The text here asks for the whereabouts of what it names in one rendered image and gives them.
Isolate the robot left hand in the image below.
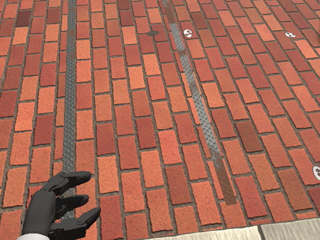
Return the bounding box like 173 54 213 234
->
21 171 101 240

